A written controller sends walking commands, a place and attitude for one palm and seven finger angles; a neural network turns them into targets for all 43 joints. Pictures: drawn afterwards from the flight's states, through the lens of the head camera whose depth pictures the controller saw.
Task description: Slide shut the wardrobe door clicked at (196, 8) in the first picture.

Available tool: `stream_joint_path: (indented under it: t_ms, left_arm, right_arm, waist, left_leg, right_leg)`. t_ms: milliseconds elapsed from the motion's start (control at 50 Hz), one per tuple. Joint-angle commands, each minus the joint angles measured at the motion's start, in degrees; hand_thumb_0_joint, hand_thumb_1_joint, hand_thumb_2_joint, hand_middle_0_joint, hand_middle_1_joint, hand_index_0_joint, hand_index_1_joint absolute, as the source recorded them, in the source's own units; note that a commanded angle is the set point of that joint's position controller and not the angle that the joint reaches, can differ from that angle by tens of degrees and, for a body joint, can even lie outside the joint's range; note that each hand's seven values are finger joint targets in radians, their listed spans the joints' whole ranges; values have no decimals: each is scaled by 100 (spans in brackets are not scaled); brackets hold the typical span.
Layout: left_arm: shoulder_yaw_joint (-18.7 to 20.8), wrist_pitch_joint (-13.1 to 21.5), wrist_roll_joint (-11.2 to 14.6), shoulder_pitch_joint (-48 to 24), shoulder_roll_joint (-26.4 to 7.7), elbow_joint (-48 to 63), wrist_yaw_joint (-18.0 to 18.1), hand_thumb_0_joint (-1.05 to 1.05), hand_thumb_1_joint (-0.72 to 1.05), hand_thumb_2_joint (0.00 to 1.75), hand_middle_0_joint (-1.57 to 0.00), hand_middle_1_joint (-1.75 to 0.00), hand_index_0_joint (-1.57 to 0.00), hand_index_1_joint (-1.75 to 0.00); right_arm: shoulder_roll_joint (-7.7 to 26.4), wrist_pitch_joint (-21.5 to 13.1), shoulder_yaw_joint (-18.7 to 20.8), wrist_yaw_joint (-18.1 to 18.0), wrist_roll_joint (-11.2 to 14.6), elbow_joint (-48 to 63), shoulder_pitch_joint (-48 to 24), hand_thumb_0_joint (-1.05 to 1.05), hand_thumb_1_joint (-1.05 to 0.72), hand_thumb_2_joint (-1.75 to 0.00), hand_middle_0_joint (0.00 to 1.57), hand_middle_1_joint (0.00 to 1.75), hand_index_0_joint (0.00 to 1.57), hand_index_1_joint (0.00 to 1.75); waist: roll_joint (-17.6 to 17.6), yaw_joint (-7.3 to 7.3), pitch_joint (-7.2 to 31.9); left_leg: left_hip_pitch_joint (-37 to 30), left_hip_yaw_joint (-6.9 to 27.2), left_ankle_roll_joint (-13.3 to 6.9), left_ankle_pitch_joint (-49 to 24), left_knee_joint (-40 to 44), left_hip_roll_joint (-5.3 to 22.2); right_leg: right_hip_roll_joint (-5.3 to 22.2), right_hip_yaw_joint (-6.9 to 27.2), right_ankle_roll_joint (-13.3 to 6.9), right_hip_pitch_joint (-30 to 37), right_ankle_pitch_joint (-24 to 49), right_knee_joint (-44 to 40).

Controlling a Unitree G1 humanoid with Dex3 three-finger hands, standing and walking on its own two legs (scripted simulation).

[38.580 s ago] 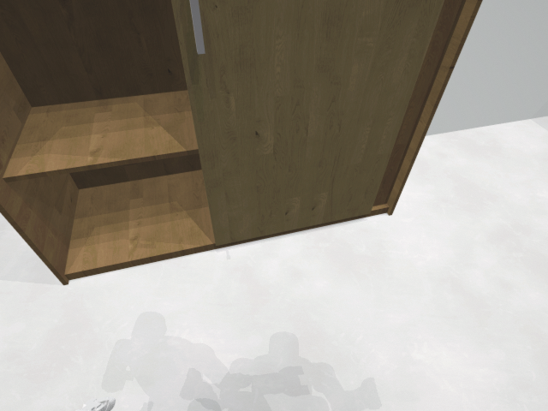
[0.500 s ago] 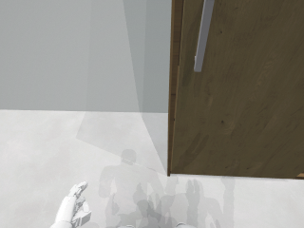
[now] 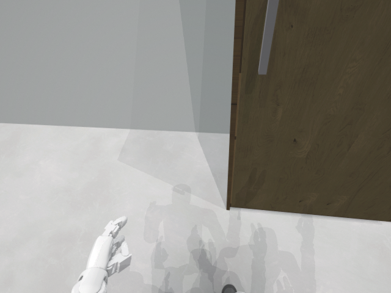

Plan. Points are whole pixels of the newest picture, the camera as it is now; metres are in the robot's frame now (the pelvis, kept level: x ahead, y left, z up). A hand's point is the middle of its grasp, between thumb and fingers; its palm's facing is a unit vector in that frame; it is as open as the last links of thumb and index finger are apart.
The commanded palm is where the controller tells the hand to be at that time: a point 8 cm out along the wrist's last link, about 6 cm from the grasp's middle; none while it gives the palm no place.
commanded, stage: stop stepping back and stand still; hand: right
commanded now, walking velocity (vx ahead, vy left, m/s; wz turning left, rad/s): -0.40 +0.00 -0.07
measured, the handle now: (267, 30) +0.60 -0.14 +0.23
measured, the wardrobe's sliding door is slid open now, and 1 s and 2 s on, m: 0.00 0.00 0.00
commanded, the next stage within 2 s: let the arm hang, fingers relaxed in 1.34 s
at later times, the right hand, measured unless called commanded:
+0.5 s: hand out of the picture +0.13 -0.28 +0.17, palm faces +0.41 +0.83 -0.37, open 7.4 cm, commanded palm +0.05 -0.32 +0.18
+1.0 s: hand out of the picture +0.13 -0.31 +0.17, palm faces +0.41 +0.81 -0.43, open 7.4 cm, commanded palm +0.08 -0.35 +0.18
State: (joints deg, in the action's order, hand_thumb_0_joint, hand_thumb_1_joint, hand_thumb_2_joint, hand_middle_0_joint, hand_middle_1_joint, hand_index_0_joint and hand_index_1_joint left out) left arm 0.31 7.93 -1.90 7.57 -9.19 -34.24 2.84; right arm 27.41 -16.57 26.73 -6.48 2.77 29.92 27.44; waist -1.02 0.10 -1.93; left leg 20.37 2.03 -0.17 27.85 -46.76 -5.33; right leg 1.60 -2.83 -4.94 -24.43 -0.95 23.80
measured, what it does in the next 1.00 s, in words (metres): steps on the spot: left foot, then right foot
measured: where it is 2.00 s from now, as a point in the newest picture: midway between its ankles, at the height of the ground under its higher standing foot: outside the picture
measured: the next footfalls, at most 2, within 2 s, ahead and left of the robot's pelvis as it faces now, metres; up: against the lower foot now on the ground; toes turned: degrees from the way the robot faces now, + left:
left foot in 0.14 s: -0.06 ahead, +0.14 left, +0.00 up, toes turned +3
right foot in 0.34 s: -0.01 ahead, -0.16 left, +0.00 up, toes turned +0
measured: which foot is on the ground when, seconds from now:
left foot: up 0.00-0.12, down 0.14-0.74, up 0.76-0.92, down 0.94-1.00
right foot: down 0.00-0.12, up 0.14-0.32, down 0.34-1.00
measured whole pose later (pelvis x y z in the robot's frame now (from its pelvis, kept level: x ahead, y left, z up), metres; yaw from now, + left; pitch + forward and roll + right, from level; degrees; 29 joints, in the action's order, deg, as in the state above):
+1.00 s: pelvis -0.07 -0.06 -0.01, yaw +1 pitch -1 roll +2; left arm -1.9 7.2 -0.8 13.8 -8.9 -35.5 2.1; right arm 24.1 -13.4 24.4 -7.5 0.5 31.4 30.0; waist -2.4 -0.1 0.6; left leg 14.5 -1.4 -0.2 15.2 -30.8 -0.7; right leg 1.0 -1.3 -1.3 -17.7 -17.0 35.4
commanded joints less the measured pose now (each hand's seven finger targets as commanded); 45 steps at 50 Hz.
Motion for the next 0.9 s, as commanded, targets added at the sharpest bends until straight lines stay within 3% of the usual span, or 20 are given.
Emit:
stream_joint_path:
  t_ms: [0,60,80,120,140,200,280,320,380,440,500,540,560,640,680,720,740,760,820,880]
  left_arm:
    - [344,232,31,-177,-971,812,61,0,90,90,-20,-30,-20,-30]
    - [345,150,22,-137,-1023,822,96,0,90,90,-20,-30,-20,-30]
    - [339,98,42,-35,-1004,803,112,0,90,90,-20,-30,-20,-30]
    - [320,51,47,-148,-960,750,142,0,90,90,-20,-30,-20,-30]
    - [261,71,-3,-154,-988,686,138,0,90,90,-20,-30,-20,-30]
    - [173,128,205,-145,-885,692,230,0,90,90,-20,-30,-20,-30]
    - [212,280,144,148,-1027,427,342,0,90,90,-20,-30,-20,-30]
    - [252,355,184,163,-1187,690,327,0,90,90,-20,-30,-20,-30]
    - [182,432,42,166,-913,568,213,0,90,90,-20,-30,-20,-30]
    - [134,450,119,147,-924,577,45,0,90,90,-20,-30,-20,-30]
    - [200,201,100,53,-999,738,45,0,90,90,-20,-30,-20,-30]
    - [325,-57,121,45,-994,790,53,0,90,90,-20,-30,-20,-30]
    - [368,-95,145,98,-1016,730,89,0,90,90,-20,-30,-20,-30]
    - [221,-48,124,224,-810,508,141,0,90,90,-20,-30,-20,-30]
    - [170,-58,112,154,-892,419,244,0,90,90,-20,-30,-20,-30]
    - [164,102,89,76,-1092,586,242,0,90,90,-20,-30,-20,-30]
    - [166,209,60,46,-925,629,206,0,90,90,-20,-30,-20,-30]
    - [209,277,87,97,-895,531,155,0,90,90,-20,-30,-20,-30]
    - [135,391,109,73,-844,571,55,0,90,90,-20,-30,-20,-30]
    - [136,314,130,49,-909,707,-2,0,90,90,-20,-30,-20,-30]
  right_arm:
    - [661,-155,558,-158,141,1264,454,0,-90,-90,20,30,20,30]
    - [687,-41,459,-141,144,1274,437,0,-90,-90,20,30,20,30]
    - [805,11,495,-153,114,1267,458,0,-90,-90,20,30,20,30]
    - [1040,96,519,-218,157,1578,173,0,-90,-90,20,30,20,30]
    - [1240,78,721,-303,139,1760,-244,0,-90,-90,20,30,20,30]
    - [716,344,222,-227,31,1236,-930,0,-90,-90,20,30,20,30]
    - [385,289,-39,-358,-199,589,-956,0,-90,-90,20,30,20,30]
    - [534,130,-62,-358,-237,1319,-1136,0,-90,-90,20,30,20,30]
    - [861,52,352,-297,-196,1654,-671,0,-90,-90,20,30,20,30]
    - [680,92,376,-288,-185,1592,230,0,-90,-90,20,30,20,30]
    - [633,202,457,-283,-190,986,784,0,-90,-90,20,30,20,30]
    - [770,307,584,-247,-189,659,480,0,-90,-90,20,30,20,30]
    - [835,271,645,-232,-81,709,16,0,-90,-90,20,30,20,30]
    - [586,283,433,-267,-106,445,-386,0,-90,-90,20,30,20,30]
    - [448,304,125,-231,-124,579,-684,0,-90,-90,20,30,20,30]
    - [485,110,67,-270,-187,1352,-1240,0,-90,-90,20,30,20,30]
    - [736,14,211,-304,-302,1543,-1550,0,-90,-90,20,30,20,30]
    - [756,-1,303,-267,-299,1212,-1228,0,-90,-90,20,30,20,30]
    - [622,72,255,-281,-308,1557,-552,0,-90,-90,20,30,20,30]
    - [613,81,315,-256,-310,1359,36,0,-90,-90,20,30,20,30]
  waist:
    - [1251,147,1132]
    - [1202,169,1210]
    - [587,148,1126]
    - [-1135,198,629]
    - [-779,119,486]
    - [-949,-43,455]
    - [899,-105,329]
    - [2137,-77,472]
    - [1504,-136,523]
    - [1355,17,648]
    - [986,118,534]
    - [-1002,64,152]
    - [-1223,18,-3]
    - [-791,-179,289]
    - [244,-262,2]
    - [2569,-201,-89]
    - [1772,-148,-182]
    - [929,-8,137]
    - [1459,67,449]
    - [1120,60,423]
  left_leg:
    - [-1045,-504,-78,-90,777,50]
    - [-1539,-726,-259,-276,2271,140]
    - [-894,-321,-469,-114,3132,605]
    - [1451,2080,-1372,784,4419,2784]
    - [1130,1696,-1547,-373,4076,2944]
    - [446,680,-828,-210,3327,2115]
    - [213,234,-436,-451,2160,1470]
    - [720,-369,-14,-327,444,565]
    - [950,-191,-18,98,-494,545]
    - [-253,-489,-9,-394,708,530]
    - [-2212,-556,-215,-414,1856,478]
    - [-1319,2422,-1124,1829,3532,2174]
    - [-666,2833,-1327,1453,3902,2667]
    - [1173,1043,-906,1534,3169,2033]
    - [1704,167,-556,1614,2121,1319]
    - [1340,-480,-37,422,-614,321]
    - [979,-50,-35,-20,-1198,419]
    - [656,-62,11,-203,-961,577]
    - [-552,-372,63,-516,717,593]
    - [-1533,-256,-107,-1273,2111,627]
  right_leg:
    - [1267,1212,-39,160,-2343,-1744]
    - [823,689,492,79,-3031,-1375]
    - [281,171,696,533,-2795,-246]
    - [-419,311,798,922,-2101,3559]
    - [-274,556,760,141,-2102,4391]
    - [149,544,577,99,-1979,3175]
    - [27,321,320,1391,-1816,-74]
    - [1319,2328,-201,1691,-1800,-826]
    - [1504,2857,-458,1563,-1288,-1110]
    - [1166,1483,-279,832,-1069,-644]
    - [586,737,89,-1027,-3413,-97]
    - [-147,90,380,-1652,-3143,2782]
    - [-50,237,429,-1404,-2814,3882]
    - [400,372,291,1026,-2397,2241]
    - [96,201,322,1790,-2379,806]
    - [1680,3126,-358,986,-4030,-1548]
    - [1765,3239,-664,504,-3435,-1655]
    - [1545,2626,-505,648,-2840,-1313]
    - [1070,1464,-185,507,-1512,-700]
    - [544,743,178,-68,-1768,-108]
